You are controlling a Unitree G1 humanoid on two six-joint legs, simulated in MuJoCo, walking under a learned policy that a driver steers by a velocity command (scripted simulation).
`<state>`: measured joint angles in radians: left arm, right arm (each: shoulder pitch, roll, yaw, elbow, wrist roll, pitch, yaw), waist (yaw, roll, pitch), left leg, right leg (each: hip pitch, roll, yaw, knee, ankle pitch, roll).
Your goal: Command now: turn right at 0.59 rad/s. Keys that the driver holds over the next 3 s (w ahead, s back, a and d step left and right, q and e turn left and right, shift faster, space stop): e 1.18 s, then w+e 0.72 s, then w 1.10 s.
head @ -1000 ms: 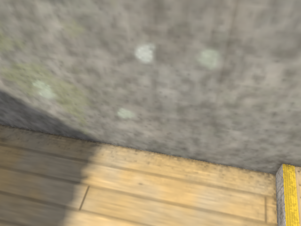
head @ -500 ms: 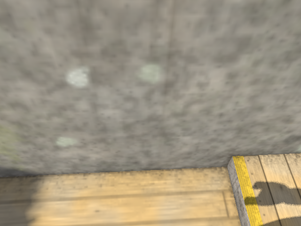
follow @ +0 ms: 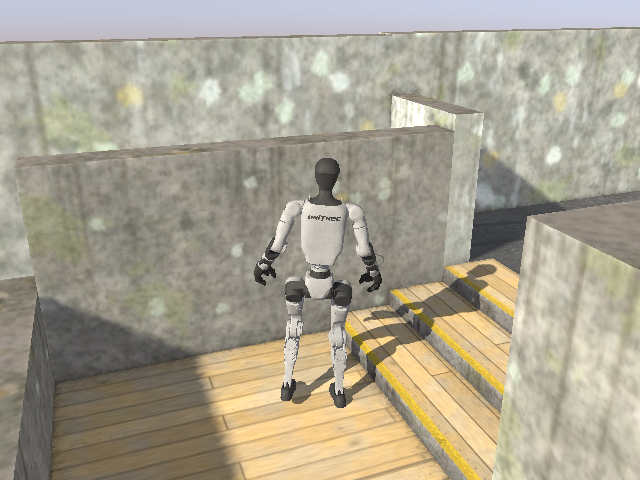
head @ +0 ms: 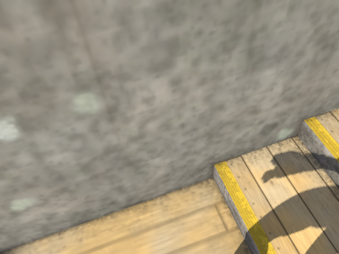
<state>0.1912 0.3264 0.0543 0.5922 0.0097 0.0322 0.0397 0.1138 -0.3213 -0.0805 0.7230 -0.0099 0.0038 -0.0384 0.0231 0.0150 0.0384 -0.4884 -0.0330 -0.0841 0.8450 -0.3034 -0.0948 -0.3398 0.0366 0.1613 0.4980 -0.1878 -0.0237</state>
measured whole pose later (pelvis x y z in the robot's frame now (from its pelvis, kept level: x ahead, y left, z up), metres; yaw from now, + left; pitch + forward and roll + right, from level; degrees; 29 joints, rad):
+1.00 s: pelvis -0.02 -0.01 +0.00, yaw -36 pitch +2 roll +2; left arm 0.18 0.33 0.06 0.60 0.00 0.04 0.03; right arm 0.10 -0.32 -0.06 0.70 0.01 -0.02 -0.02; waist 0.02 -0.01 0.06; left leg -0.31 -0.06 -0.11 0.58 -0.33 -0.07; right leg -0.32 0.13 0.28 0.52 -0.21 -0.03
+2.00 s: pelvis +0.08 -0.23 -0.01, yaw -71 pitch +4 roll +2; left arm 0.34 0.30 0.04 0.69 -0.03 -0.01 0.03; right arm 0.09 -0.24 -0.04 0.64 -0.02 -0.07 0.00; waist 0.03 -0.04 0.01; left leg -0.22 -0.01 0.04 0.46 -0.31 0.00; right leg -0.45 0.06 0.14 1.34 -0.58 0.03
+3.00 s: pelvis +0.24 -0.78 +0.19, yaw -76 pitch +2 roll +1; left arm 0.25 0.24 0.02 0.81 -0.02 -0.08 -0.03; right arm 0.30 -0.23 -0.02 0.86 -0.03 -0.08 0.03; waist 0.00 -0.03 -0.04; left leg -0.42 -0.04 0.15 0.64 -0.26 0.09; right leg -0.64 0.01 0.13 1.66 -0.21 -0.13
